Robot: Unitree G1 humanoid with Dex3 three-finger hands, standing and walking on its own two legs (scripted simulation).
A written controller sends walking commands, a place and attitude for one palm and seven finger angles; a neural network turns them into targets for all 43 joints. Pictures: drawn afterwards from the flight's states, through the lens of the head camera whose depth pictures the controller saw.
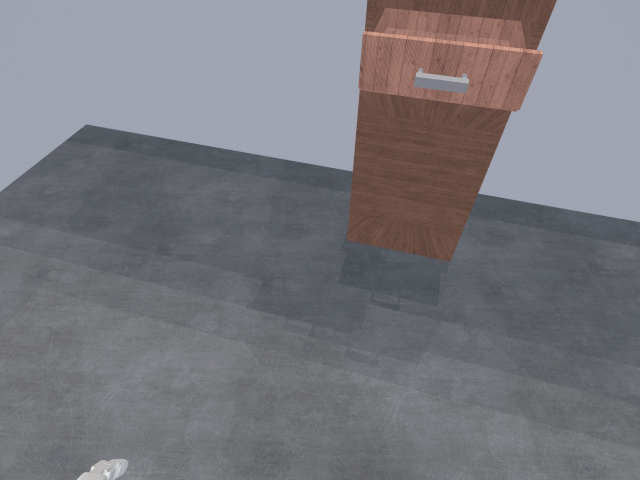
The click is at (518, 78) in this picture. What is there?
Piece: drawer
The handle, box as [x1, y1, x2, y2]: [413, 68, 468, 93]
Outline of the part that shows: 416,72 413,86 465,93 468,79 466,78 466,74 464,73 462,74 462,77 459,78 422,73 422,68 419,68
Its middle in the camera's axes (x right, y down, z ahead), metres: +0.27 -0.36 +0.88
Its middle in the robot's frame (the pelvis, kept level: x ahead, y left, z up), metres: +0.92 -0.23 +0.07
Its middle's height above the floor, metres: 0.84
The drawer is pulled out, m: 0.18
